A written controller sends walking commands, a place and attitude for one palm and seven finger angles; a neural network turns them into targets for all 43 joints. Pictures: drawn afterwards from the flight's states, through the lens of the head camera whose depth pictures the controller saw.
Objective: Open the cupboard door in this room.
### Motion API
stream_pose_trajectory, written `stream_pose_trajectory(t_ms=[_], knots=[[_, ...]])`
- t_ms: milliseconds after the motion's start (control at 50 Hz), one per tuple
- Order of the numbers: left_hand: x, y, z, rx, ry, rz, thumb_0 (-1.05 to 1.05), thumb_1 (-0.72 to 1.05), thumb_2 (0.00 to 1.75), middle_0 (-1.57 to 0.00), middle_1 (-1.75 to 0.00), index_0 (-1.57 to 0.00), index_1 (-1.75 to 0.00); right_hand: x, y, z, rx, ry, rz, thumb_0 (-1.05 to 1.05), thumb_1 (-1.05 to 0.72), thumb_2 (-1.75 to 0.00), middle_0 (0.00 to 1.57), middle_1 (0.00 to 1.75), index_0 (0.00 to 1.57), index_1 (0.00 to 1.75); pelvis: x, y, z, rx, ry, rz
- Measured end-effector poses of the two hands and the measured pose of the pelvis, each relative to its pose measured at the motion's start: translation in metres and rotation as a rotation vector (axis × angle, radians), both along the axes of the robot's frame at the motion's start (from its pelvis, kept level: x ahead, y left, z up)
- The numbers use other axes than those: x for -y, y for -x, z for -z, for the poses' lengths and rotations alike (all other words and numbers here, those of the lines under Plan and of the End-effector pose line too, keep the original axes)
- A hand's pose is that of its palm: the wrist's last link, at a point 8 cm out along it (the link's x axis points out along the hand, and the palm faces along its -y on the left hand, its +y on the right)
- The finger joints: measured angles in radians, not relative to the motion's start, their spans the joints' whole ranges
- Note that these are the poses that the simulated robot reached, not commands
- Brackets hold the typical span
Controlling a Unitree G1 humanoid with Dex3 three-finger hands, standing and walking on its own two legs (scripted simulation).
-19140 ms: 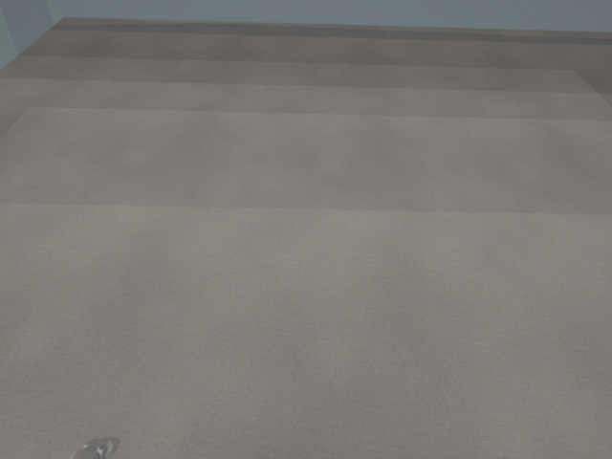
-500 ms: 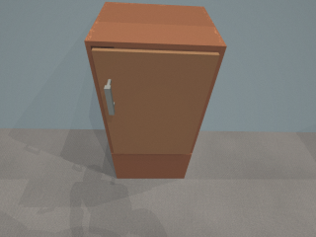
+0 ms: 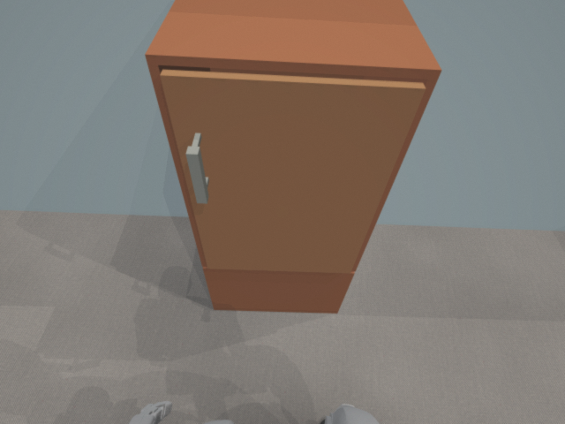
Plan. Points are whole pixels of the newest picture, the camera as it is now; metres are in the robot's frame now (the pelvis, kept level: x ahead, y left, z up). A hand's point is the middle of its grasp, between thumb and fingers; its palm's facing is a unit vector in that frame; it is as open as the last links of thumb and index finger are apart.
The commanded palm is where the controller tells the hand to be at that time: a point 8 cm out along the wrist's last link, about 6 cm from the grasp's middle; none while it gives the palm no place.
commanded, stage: come to a stop and stand still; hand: left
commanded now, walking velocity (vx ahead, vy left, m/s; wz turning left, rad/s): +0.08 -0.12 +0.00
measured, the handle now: (200, 169) +0.54 +0.16 +0.02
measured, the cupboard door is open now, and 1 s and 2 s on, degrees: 0 0 0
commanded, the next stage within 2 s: look again from close up in 0.80 s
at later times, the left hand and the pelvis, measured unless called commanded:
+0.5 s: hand out of the picture -0.03 +0.16 -0.15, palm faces -0.01 -0.98 -0.17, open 7.4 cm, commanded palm none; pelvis -0.01 +0.00 +0.03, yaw -2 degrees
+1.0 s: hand out of the picture -0.05 +0.14 -0.15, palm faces -0.01 -0.99 -0.15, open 7.4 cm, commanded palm none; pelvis -0.03 +0.00 +0.02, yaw -1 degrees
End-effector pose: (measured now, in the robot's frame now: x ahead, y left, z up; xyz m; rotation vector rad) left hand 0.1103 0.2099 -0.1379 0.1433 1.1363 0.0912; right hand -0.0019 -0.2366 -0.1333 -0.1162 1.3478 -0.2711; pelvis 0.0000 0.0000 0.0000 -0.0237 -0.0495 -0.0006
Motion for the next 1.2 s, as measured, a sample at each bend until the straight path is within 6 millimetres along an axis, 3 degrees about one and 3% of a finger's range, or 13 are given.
stream_pose_trajectory(t_ms=[100, 240, 340, 520, 720, 900, 1000, 1200], knots=[[-0.019, 0.022, -0.006, -0.047, 0.007, -0.034, -0.01, 0.93, 0.9, -0.2, -0.3, -0.2, -0.3, -0.012, -0.026, -0.02, 0.092, 0.023, -0.051, 0.0, -0.92, -0.89, 0.2, 0.3, 0.2, 0.3, -0.011, 0.003, -0.012, -0.014, -0.006, 0.014], [-0.034, 0.077, -0.02, -0.18, -0.022, -0.049, 0.0, 0.92, 0.9, -0.2, -0.3, -0.19, -0.3, -0.018, -0.044, -0.034, 0.127, 0.016, -0.071, 0.01, -0.93, -0.89, 0.2, 0.3, 0.2, 0.3, -0.015, -0.001, -0.029, -0.028, -0.002, 0.034], [-0.029, 0.111, -0.018, -0.267, -0.043, -0.047, 0.0, 0.91, 0.9, -0.2, -0.3, -0.19, -0.3, -0.013, -0.031, -0.024, 0.099, -0.01, -0.048, 0.0, -0.92, -0.89, 0.21, 0.3, 0.2, 0.3, -0.008, 0.003, -0.026, -0.027, -0.021, 0.05], [0.003, 0.149, -0.021, -0.314, -0.009, -0.045, 0.0, 0.91, 0.9, -0.2, -0.3, -0.19, -0.3, -0.011, 0.02, -0.017, -0.024, -0.059, -0.021, 0.0, -0.92, -0.89, 0.2, 0.3, 0.2, 0.3, 0.002, 0.014, -0.03, 0.001, -0.019, 0.042], [0.028, 0.16, -0.018, -0.304, 0.031, -0.046, 0.0, 0.91, 0.9, -0.2, -0.3, -0.2, -0.3, -0.029, 0.071, -0.014, -0.127, -0.118, 0.014, 0.0, -0.92, -0.89, 0.2, 0.3, 0.2, 0.3, 0.01, 0.023, -0.031, 0.0, -0.018, 0.036], [0.028, 0.163, -0.017, -0.298, 0.033, -0.057, 0.0, 0.91, 0.9, -0.2, -0.3, -0.2, -0.3, -0.043, 0.091, -0.014, -0.16, -0.14, 0.035, 0.0, -0.91, -0.89, 0.2, 0.3, 0.2, 0.3, 0.008, 0.026, -0.03, -0.006, -0.016, 0.034], [0.015, 0.161, -0.011, -0.283, 0.012, -0.033, 0.0, 0.91, 0.9, -0.2, -0.3, -0.2, -0.3, -0.043, 0.082, -0.008, -0.112, -0.135, -0.001, 0.0, -0.91, -0.89, 0.2, 0.3, 0.2, 0.3, 0.001, 0.031, -0.022, -0.024, 0.004, 0.019], [-0.018, 0.132, -0.018, -0.209, -0.044, -0.042, 0.0, 0.91, 0.9, -0.2, -0.3, -0.19, -0.3, -0.038, 0.039, -0.006, -0.022, -0.099, -0.06, 0.01, -0.93, -0.89, 0.2, 0.3, 0.2, 0.3, -0.01, 0.023, -0.021, -0.035, -0.017, 0.023]])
